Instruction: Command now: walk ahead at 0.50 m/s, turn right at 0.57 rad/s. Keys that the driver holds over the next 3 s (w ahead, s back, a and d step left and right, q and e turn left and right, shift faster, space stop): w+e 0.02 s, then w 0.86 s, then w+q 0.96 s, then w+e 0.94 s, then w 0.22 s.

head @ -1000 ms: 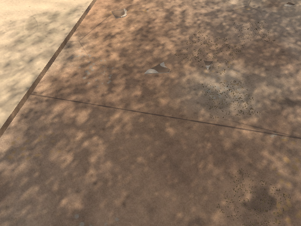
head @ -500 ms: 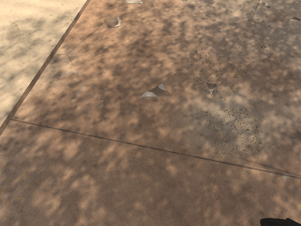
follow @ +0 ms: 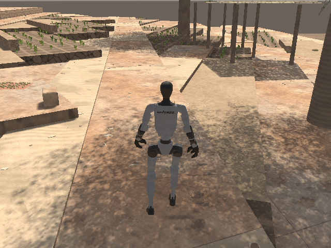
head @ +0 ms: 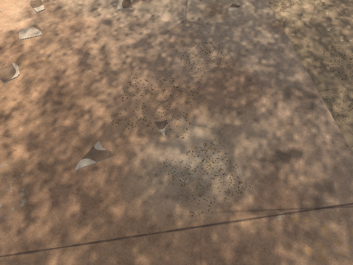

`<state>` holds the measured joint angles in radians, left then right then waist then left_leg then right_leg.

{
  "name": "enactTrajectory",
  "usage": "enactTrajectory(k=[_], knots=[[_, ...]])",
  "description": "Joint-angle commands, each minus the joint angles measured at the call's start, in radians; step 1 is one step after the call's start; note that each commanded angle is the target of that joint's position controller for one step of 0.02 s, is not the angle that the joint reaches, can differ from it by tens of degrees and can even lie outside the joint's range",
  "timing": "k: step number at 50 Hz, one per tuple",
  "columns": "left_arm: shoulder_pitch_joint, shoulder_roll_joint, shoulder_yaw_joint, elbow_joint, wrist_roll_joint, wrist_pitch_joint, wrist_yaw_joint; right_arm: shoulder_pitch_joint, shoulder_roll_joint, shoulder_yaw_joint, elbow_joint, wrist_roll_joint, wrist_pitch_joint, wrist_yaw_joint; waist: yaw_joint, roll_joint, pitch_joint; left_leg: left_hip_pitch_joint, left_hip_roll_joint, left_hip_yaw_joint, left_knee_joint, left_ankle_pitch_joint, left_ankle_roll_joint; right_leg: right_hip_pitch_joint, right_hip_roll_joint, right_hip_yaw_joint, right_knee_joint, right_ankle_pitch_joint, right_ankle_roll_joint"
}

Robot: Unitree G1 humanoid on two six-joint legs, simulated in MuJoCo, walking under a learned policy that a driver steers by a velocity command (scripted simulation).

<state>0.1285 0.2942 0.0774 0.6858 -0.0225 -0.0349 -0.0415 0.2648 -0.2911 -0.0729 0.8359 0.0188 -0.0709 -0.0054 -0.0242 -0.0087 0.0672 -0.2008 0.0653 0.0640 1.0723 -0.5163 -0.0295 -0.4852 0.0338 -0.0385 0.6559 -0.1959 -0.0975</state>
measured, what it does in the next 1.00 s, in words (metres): walks ahead: left foot, then right foot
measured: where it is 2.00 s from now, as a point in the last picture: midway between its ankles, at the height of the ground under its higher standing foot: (167, 115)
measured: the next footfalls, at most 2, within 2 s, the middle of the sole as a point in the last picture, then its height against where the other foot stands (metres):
left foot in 0.46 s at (152, 259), level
right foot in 0.98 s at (220, 190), level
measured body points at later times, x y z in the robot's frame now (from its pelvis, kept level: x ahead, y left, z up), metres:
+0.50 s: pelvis +0.30 +0.04 +0.00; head +0.33 +0.04 +0.45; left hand +0.35 +0.32 -0.12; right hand +0.47 -0.23 -0.08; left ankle +0.41 +0.12 -0.72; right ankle +0.10 -0.07 -0.68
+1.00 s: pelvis +0.58 -0.02 +0.01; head +0.61 -0.03 +0.45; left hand +0.83 +0.18 -0.06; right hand +0.52 -0.30 -0.13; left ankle +0.42 +0.12 -0.71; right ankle +0.68 -0.14 -0.72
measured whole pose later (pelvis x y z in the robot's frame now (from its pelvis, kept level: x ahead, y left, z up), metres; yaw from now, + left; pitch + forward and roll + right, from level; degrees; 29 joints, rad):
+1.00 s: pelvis +0.58 -0.02 +0.01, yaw -5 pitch +3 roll +1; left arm 0.03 0.25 0.04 0.68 0.00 -0.10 -0.03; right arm 0.40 -0.30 -0.05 0.92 0.01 -0.04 0.00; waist -0.08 0.00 0.02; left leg 0.00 -0.01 -0.01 0.45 -0.46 0.02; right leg -0.49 -0.02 -0.01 0.50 -0.05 -0.05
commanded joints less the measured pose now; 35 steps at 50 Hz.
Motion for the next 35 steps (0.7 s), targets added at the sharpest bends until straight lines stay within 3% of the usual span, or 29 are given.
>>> enactTrajectory(k=[1,2,3,6,9,12,17,20,21,22,23,24,25,26,27,28,29,31,35], knots=[[0.212,0.162,0.047,-0.018,0.0,-0.028,0.007,-0.102,-0.119,-0.011,-0.141,0.013,-0.077,0.006,0.099,-0.021,-0.195,-0.603,0.015,-0.144,0.213,0.107,0.047,0.629,-0.293,0.578,-0.363,-0.012,-0.225],[0.143,0.123,0.034,-0.03,0.006,-0.027,0.011,-0.09,-0.125,-0.017,-0.124,-0.012,-0.074,0.0,0.056,-0.009,-0.151,-0.53,0.048,-0.139,0.13,0.162,0.041,0.499,-0.26,0.477,-0.37,0.097,-0.199],[0.103,0.093,0.022,-0.049,0.02,-0.027,0.017,-0.063,-0.129,-0.022,-0.112,-0.017,-0.061,0.003,0.025,-0.026,-0.14,-0.46,0.07,-0.144,0.095,0.201,0.037,0.418,-0.237,0.422,-0.394,0.174,-0.19],[0.113,0.106,0.022,-0.036,0.02,-0.039,0.027,-0.047,-0.092,-0.015,-0.104,-0.026,-0.028,0.005,0.007,-0.029,-0.121,-0.41,0.07,-0.114,-0.01,0.274,-0.001,0.317,-0.213,0.319,-0.441,0.336,-0.196],[0.155,0.124,0.024,-0.008,0.016,-0.041,0.043,-0.144,-0.065,-0.002,-0.13,-0.029,-0.021,0.005,0.038,-0.039,-0.078,-0.443,0.061,-0.101,-0.203,0.455,-0.024,0.306,-0.178,0.235,-0.465,0.356,-0.163],[0.191,0.131,0.023,0.015,0.012,-0.04,0.047,-0.237,-0.047,0.008,-0.148,-0.019,-0.028,0.017,0.082,-0.055,-0.054,-0.397,0.026,-0.086,-0.406,0.633,-0.019,0.307,-0.154,0.191,-0.472,0.25,-0.124],[0.263,0.14,0.026,0.068,0.006,-0.031,0.048,-0.336,-0.065,0.009,-0.183,-0.009,-0.043,0.041,0.118,-0.061,-0.003,-0.446,0.0,-0.093,-0.542,0.61,0.024,0.455,-0.232,0.245,-0.424,0.218,-0.119],[0.261,0.152,0.032,0.084,0.006,-0.018,0.056,-0.294,-0.086,0.003,-0.181,-0.01,-0.05,0.052,0.083,-0.085,-0.019,-0.396,-0.021,-0.081,-0.579,0.49,0.068,0.538,-0.265,0.261,-0.352,0.369,-0.09],[0.244,0.159,0.034,0.082,0.007,-0.014,0.057,-0.235,-0.104,-0.006,-0.167,-0.011,-0.052,0.05,0.047,-0.096,-0.055,-0.303,-0.049,-0.055,-0.59,0.457,0.088,0.542,-0.25,0.247,-0.286,0.526,-0.076],[0.227,0.15,0.029,0.078,0.009,-0.01,0.057,-0.112,-0.135,-0.024,-0.131,-0.014,-0.053,0.044,-0.018,-0.083,-0.135,-0.125,-0.074,-0.028,-0.608,0.484,0.117,0.517,-0.201,0.209,-0.143,0.664,-0.054],[0.222,0.114,0.011,0.061,0.021,-0.009,0.058,0.055,-0.184,-0.038,-0.099,-0.027,-0.053,0.038,-0.089,-0.034,-0.278,0.165,0.039,-0.14,-0.559,0.53,0.177,0.369,-0.147,0.17,0.101,0.536,-0.02],[0.366,0.025,-0.015,0.053,0.016,-0.026,0.052,0.167,-0.269,-0.062,-0.074,-0.034,-0.046,0.036,-0.055,0.217,-0.435,0.562,0.278,-0.579,-0.599,0.361,0.34,-0.026,0.019,0.103,0.5,0.05,0.066],[0.339,0.056,-0.015,0.062,0.007,-0.042,0.047,0.197,-0.19,-0.041,-0.055,-0.011,-0.042,0.043,-0.081,0.269,-0.455,0.604,0.315,-0.82,-0.754,0.167,0.355,-0.191,0.047,0.2,0.621,-0.376,0.067],[0.239,0.129,0.003,0.037,-0.014,-0.05,0.042,0.121,-0.144,-0.024,-0.065,-0.002,-0.039,0.039,-0.082,0.177,-0.284,0.478,0.291,-0.697,-0.778,0.069,0.303,-0.279,-0.019,0.201,0.676,-0.321,0.058],[0.162,0.131,0.001,0.016,-0.013,-0.055,0.042,0.043,-0.123,-0.015,-0.082,-0.01,-0.031,0.035,-0.061,0.093,-0.184,0.325,0.254,-0.575,-0.798,0.111,0.271,-0.272,-0.074,0.155,0.638,-0.23,0.052],[0.123,0.122,0.003,0.008,0.002,-0.055,0.042,-0.008,-0.102,-0.006,-0.086,-0.02,-0.028,0.036,-0.034,0.056,-0.104,0.187,0.216,-0.486,-0.832,0.201,0.264,-0.247,-0.107,0.134,0.569,-0.169,0.055],[0.138,0.114,0.008,0.012,0.011,-0.049,0.044,-0.035,-0.082,0.003,-0.089,-0.03,-0.033,0.036,0.0,0.079,-0.085,0.106,0.184,-0.427,-0.858,0.282,0.253,-0.188,-0.14,0.137,0.514,-0.122,0.057],[0.186,0.078,0.004,0.031,0.011,-0.034,0.045,-0.045,-0.081,0.004,-0.081,-0.026,-0.039,0.037,0.029,0.105,-0.086,0.037,0.152,-0.347,-0.9,0.383,0.261,-0.124,-0.155,0.121,0.459,-0.089,0.073],[0.092,0.052,-0.006,0.003,0.021,-0.029,0.05,-0.009,-0.127,-0.007,-0.05,-0.019,-0.04,0.023,0.017,0.071,-0.055,0.037,0.142,-0.238,-0.943,0.544,0.272,-0.191,-0.172,0.1,0.272,0.073,0.112]])
Over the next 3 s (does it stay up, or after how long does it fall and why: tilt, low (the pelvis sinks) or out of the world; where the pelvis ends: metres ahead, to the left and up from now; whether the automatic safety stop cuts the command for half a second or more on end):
stays up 1.65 0.16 0.00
